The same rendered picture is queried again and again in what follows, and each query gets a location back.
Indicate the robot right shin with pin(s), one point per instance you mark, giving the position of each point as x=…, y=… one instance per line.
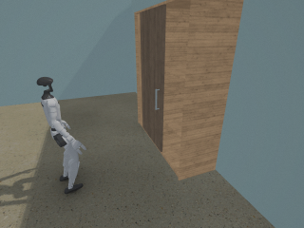
x=72, y=173

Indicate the right robot hand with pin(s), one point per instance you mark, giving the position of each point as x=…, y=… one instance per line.
x=76, y=145

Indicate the right robot thigh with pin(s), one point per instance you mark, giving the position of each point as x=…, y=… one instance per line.
x=62, y=142

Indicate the robot right forearm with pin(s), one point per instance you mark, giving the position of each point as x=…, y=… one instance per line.
x=63, y=132

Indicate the robot right upper arm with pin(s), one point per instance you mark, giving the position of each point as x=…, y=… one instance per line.
x=52, y=111

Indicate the wardrobe door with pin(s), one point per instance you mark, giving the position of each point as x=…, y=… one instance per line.
x=140, y=65
x=153, y=31

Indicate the left robot hand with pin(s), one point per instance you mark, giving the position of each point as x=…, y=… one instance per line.
x=63, y=123

